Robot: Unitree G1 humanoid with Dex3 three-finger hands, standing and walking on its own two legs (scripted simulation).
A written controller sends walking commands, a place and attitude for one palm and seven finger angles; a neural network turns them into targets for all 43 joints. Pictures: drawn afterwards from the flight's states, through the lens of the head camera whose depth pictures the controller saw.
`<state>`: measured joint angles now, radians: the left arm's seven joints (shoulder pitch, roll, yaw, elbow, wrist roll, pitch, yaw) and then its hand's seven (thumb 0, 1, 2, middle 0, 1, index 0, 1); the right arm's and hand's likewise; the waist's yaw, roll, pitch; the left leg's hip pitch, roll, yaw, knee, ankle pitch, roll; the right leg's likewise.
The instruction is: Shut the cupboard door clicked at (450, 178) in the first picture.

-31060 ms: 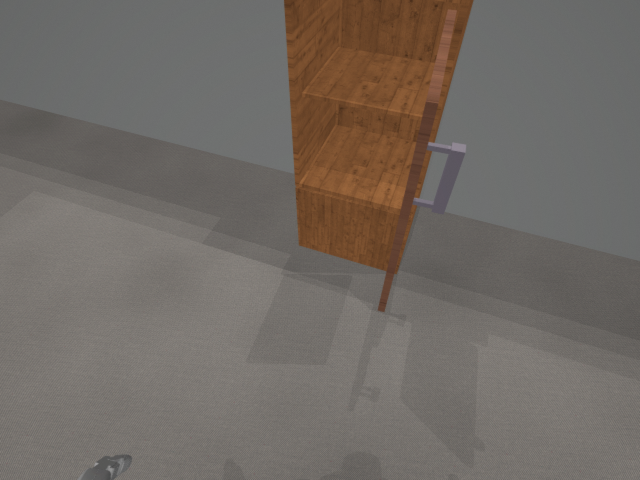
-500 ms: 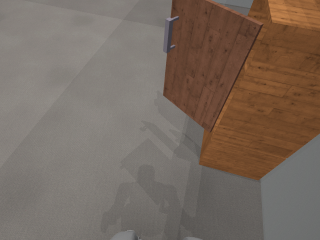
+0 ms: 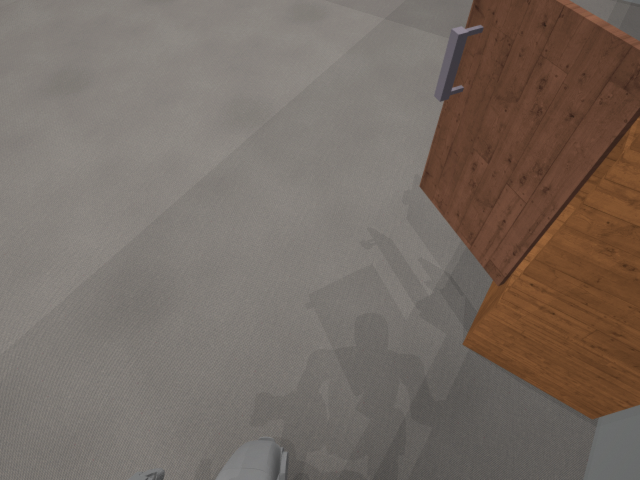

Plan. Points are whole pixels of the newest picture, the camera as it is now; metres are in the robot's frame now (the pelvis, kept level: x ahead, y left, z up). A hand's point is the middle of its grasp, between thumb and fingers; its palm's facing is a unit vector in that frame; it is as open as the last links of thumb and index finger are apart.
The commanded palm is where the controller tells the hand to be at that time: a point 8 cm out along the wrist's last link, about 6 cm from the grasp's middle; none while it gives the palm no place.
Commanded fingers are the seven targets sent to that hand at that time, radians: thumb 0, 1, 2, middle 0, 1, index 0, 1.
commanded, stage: walk to a spot facing it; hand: left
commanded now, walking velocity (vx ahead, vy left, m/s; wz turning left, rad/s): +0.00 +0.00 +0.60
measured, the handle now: (458, 64) +0.86 -0.26 +0.01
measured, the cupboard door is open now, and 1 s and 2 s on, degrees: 58 58 58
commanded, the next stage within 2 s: turn to face it in 1.84 s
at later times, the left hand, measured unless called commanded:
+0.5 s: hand out of the picture +0.02 +0.20 -0.16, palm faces +0.34 -0.89 -0.30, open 7.4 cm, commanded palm none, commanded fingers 0.00 0.90 0.90 -0.20 -0.30 -0.20 -0.30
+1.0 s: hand out of the picture +0.02 +0.26 -0.16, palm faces +0.59 -0.78 -0.23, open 7.4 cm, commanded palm none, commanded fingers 0.00 0.90 0.90 -0.20 -0.30 -0.20 -0.30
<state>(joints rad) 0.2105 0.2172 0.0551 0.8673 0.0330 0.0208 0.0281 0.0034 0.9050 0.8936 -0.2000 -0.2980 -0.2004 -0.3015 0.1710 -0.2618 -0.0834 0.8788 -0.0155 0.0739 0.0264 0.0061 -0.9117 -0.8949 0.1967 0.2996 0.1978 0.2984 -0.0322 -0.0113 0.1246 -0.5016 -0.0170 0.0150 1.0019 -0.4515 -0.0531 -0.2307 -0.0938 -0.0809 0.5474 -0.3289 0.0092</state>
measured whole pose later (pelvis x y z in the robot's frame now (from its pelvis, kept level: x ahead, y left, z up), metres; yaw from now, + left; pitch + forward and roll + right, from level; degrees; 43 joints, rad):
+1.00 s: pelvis +0.08 +0.04 +0.00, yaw +36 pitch +1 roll +0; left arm 0.20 0.25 0.09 0.91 0.02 0.01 -0.03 0.01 0.91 0.89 -0.20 -0.30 -0.20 -0.30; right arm 0.32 -0.18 -0.02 0.95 -0.02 -0.04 0.00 0.00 -0.91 -0.89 0.20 0.30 0.20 0.30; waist -0.02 -0.03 0.08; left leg -0.11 -0.01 0.01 0.41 -0.30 0.02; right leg -0.55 -0.11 -0.05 0.95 -0.29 0.07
